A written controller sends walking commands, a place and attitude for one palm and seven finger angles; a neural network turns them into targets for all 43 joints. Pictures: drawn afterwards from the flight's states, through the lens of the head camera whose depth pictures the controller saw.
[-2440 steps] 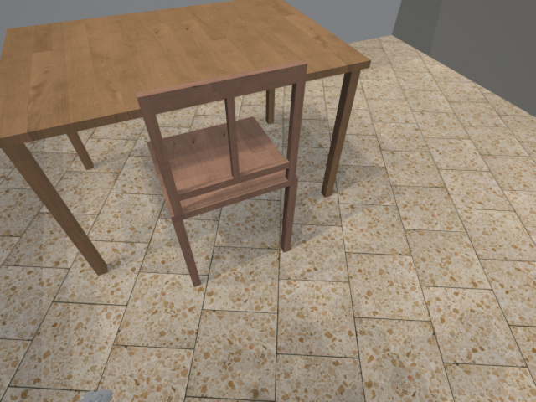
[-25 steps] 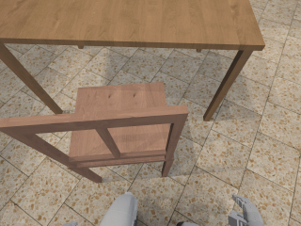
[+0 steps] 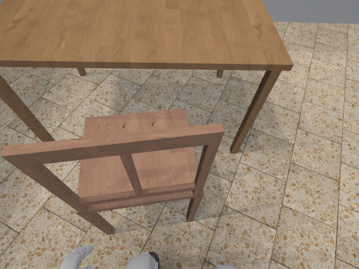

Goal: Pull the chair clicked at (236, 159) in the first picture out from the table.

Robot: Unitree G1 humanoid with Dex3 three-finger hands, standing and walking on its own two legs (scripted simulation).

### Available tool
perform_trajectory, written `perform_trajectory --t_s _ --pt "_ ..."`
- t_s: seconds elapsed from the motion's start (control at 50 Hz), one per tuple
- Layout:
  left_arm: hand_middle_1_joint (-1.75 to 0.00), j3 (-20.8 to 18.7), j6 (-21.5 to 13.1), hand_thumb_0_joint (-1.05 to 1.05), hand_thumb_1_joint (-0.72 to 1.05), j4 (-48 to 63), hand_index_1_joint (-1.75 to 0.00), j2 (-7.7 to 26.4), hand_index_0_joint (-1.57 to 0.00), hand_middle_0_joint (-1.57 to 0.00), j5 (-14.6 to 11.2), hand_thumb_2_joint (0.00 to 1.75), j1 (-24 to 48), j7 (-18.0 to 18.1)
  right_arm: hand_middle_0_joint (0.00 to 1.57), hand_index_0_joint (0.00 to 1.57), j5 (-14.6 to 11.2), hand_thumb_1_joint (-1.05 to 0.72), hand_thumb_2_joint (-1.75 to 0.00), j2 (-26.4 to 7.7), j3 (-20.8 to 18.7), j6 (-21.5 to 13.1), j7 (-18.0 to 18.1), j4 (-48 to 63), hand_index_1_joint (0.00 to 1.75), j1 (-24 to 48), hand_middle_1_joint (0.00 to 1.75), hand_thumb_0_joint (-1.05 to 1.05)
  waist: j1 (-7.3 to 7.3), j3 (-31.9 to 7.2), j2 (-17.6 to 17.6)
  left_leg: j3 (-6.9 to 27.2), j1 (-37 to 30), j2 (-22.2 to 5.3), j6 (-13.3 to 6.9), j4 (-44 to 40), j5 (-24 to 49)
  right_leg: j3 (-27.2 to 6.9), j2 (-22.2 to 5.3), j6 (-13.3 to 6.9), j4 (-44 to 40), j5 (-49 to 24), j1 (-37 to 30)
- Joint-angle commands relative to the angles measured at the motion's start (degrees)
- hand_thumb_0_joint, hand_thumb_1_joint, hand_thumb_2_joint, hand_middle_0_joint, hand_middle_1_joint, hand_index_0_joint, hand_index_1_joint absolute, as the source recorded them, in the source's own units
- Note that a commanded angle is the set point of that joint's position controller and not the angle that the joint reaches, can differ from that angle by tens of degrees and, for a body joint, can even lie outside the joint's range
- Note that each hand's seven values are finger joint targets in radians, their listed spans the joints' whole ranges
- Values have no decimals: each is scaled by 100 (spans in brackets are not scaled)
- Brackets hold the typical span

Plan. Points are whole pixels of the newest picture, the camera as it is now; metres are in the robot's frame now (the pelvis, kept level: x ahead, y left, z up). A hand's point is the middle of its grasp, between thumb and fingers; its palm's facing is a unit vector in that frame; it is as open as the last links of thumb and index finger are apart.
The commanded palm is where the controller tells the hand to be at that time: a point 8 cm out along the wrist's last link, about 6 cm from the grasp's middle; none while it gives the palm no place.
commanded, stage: come to a stop and stand still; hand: left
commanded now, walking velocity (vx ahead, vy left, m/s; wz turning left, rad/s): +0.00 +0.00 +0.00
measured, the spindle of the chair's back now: (132, 175) +0.34 +0.14 -0.09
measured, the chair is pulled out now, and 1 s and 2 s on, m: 0.23 0.23 0.23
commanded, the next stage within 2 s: look again from close up in 1.10 s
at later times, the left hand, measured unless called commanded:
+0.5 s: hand out of the picture -0.01 +0.14 -0.16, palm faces +0.00 -0.97 -0.24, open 7.3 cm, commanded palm none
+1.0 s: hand out of the picture -0.02 +0.10 -0.17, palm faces +0.03 -0.98 -0.20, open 7.3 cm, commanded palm none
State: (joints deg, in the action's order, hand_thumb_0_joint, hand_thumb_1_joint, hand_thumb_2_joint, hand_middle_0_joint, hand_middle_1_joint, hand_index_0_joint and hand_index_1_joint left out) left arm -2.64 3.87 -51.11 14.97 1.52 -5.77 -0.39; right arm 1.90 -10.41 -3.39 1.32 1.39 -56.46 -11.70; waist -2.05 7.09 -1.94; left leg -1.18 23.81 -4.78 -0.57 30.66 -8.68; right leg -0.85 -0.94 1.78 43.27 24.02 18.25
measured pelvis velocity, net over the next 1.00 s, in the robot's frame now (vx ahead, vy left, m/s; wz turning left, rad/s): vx -0.03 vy -0.07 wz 0.02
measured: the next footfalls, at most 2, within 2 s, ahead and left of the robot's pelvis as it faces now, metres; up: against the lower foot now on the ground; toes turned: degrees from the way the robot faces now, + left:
right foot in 0.06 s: +0.00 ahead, -0.18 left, +0.00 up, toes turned +3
left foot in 0.20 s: -0.01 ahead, +0.04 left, +0.00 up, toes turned +9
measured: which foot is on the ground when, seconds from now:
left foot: down 0.00-0.06, up 0.08-0.18, down 0.20-1.00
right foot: up 0.00-0.04, down 0.06-1.00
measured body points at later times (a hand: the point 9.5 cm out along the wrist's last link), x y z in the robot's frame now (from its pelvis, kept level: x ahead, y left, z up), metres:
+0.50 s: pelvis -0.04 -0.05 +0.01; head -0.03 -0.07 +0.45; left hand -0.01 +0.19 -0.14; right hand -0.04 -0.26 -0.17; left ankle +0.00 +0.08 -0.74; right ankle -0.04 -0.18 -0.74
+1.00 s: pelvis -0.03 -0.07 +0.01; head -0.02 -0.08 +0.45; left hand -0.02 +0.15 -0.15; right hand -0.04 -0.29 -0.16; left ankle +0.00 +0.08 -0.74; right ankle -0.04 -0.18 -0.74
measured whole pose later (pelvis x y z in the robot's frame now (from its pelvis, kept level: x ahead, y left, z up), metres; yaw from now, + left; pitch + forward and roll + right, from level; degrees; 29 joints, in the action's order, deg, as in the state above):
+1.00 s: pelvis -0.03 -0.07 +0.01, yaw +1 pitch -1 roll +0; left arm 0.3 -0.3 -64.0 8.2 0.5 -15.4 1.7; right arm 1.2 -8.8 -0.8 -0.5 1.5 -66.6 -16.2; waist -1.0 1.5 -1.4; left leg 2.5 12.8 -2.7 3.1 24.6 -10.9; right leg -0.4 1.6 -1.3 25.5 15.4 9.1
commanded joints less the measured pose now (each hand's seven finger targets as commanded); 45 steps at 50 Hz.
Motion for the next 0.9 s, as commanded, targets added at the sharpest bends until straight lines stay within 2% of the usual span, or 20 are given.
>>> perform_trajectory --t_s 0.0,0.02,0.04,0.06,0.1,0.12,0.14,0.16,0.18,0.2,0.22,0.24,0.28,0.3,0.4,0.46,0.52,0.56,0.68,0.88 --pt "-30 -121 -176 0 90 -70 -30 675 -20 -20 -16 90 -1149 92 20 20 -72 -90 -90 -855 -311 -11 -23 262 30 -270 30 0 220 -1021 310 728 37 -88 29 -183 -1537 -743 -595 -568 -2395 -289 -1093" --pt "-30 -144 -176 0 90 -4 -30 1004 -20 -20 33 90 -820 110 20 20 -80 -90 -90 -594 -251 69 -37 294 30 -340 30 0 76 -659 1427 166 120 485 274 633 -1889 -1697 -1364 -1021 -2940 768 -153" --pt "-30 -128 -166 0 90 174 -30 1164 -20 -20 60 90 -255 130 20 20 -50 -90 -90 -614 -245 117 -70 246 30 -388 30 0 6 -471 1621 101 -504 581 234 1628 -1813 -1790 -1695 -1260 -3266 1274 980" --pt "-30 -99 -188 0 90 253 -30 1095 -20 -20 89 90 128 123 20 20 -28 -90 -90 -507 -246 85 -118 217 30 -546 30 0 -225 -362 1074 63 -747 647 171 2316 -1675 -1504 -1500 -1258 -3102 614 1397" --pt "-30 -74 -306 0 90 197 -30 791 -20 -20 41 90 347 179 20 20 -47 -90 -90 -484 -189 36 -83 -42 30 -909 30 0 -355 -541 1673 174 -609 452 150 2080 -1305 -1088 -1106 -1026 -2611 -655 795" --pt "-30 -41 -332 0 90 118 -30 678 -20 -20 16 90 283 188 20 20 -78 -90 -90 -486 -151 -40 -79 -99 30 -999 30 0 -376 -544 1803 116 -770 419 160 1394 -1090 -805 -989 -870 -2239 -1412 531" --pt "-30 -24 -344 0 90 29 -30 603 -20 -20 -19 90 114 197 20 20 -106 -90 -90 -467 -122 -108 -87 -166 30 -1078 30 0 -343 -623 1715 102 -1048 400 162 400 -595 -653 -896 -678 -1831 -1806 253" --pt "-30 17 -331 0 90 -52 -30 466 -20 -20 -56 90 -107 207 20 20 -105 -90 -90 -537 -75 -204 -92 -232 30 -1115 30 0 -228 -674 1228 379 -1295 265 102 -482 314 -509 -642 -445 -1377 -1718 109" --pt "-30 58 -318 0 90 -131 -30 247 -20 -20 -110 90 -523 209 20 20 -64 -90 -90 -739 -52 -312 -77 -266 30 -845 30 0 71 -583 -178 1219 -1191 -231 -121 -1008 1093 -451 -202 -206 -1047 -1172 55" --pt "-30 108 -301 0 90 -245 -30 138 -20 -20 -151 90 -865 239 20 20 -35 -90 -90 -874 -27 -356 -13 -241 30 -587 30 0 267 -545 -808 1743 -913 -658 -417 -1296 1243 -328 -36 -78 -1062 -557 -170" --pt "-30 146 -295 0 90 -357 -30 129 -20 -20 -150 90 -1002 242 20 20 -29 -90 -90 -898 11 -342 32 -236 30 -442 30 0 356 -499 -743 1642 -677 -732 -513 -1346 1132 -221 -76 -93 -1289 -533 -501" --pt "-30 132 -294 0 90 -539 -30 169 -20 -20 -137 90 -1030 248 20 20 -46 -90 -90 -783 31 -366 32 -340 30 -416 30 0 358 -648 -1029 1528 -789 -502 -421 -1330 1281 -188 -149 -123 -1386 -803 -689" --pt "-30 147 -318 0 90 -635 -30 192 -20 -20 -142 90 -1066 235 20 20 -90 -90 -90 -690 64 -350 25 -448 30 -485 30 0 312 -755 -987 1278 -966 -321 -294 -1347 948 -287 -136 -206 -1629 -939 -867" --pt "-30 145 -336 0 90 -689 -30 175 -20 -20 -137 90 -1076 230 20 20 -97 -90 -90 -648 53 -323 18 -477 30 -463 30 0 299 -767 -706 1184 -1038 -254 -229 -1342 388 -318 -183 -220 -1801 -948 -809" --pt "-30 156 -412 0 90 -783 -30 148 -20 -20 -81 90 -940 217 20 20 -94 -90 -90 -537 3 -165 -48 -611 30 -565 30 0 116 -221 31 892 -977 58 -69 -1409 -1429 -522 -262 -278 -2432 -254 -111" --pt "-30 156 -458 0 90 -823 -30 150 -20 -20 -70 90 -955 232 20 20 -83 -90 -90 -457 4 -113 -60 -682 30 -743 30 0 23 -174 648 735 -1151 174 -33 -1101 -1123 -686 -355 -293 -2684 147 211" --pt "-30 154 -464 0 90 -858 -30 151 -20 -20 -73 90 -973 237 20 20 -69 -90 -90 -380 18 -70 -64 -748 30 -844 30 0 -45 -115 939 594 -1347 277 0 -789 -842 -841 -461 -345 -2921 497 523" --pt "-30 152 -481 0 90 -873 -30 119 -20 -20 -85 90 -995 239 20 20 -66 -90 -90 -354 42 -87 -51 -788 30 -886 30 0 -56 -204 887 586 -1448 255 4 -720 -588 -854 -481 -375 -2904 286 474" --pt "-30 184 -515 0 90 -983 -30 35 -20 -20 -118 90 -1189 238 20 20 -84 -90 -90 -334 123 -165 -2 -822 30 -786 30 0 49 -268 54 633 -1389 117 -8 -841 -79 -748 -381 -404 -2695 -648 49" --pt "-30 166 -524 0 90 -1046 -30 -61 -20 -20 -135 90 -1222 261 20 20 -90 -90 -90 -358 163 -214 46 -871 30 -809 30 0 110 -378 143 654 -1416 7 -16 -849 440 -578 -352 -403 -2496 -1485 -344"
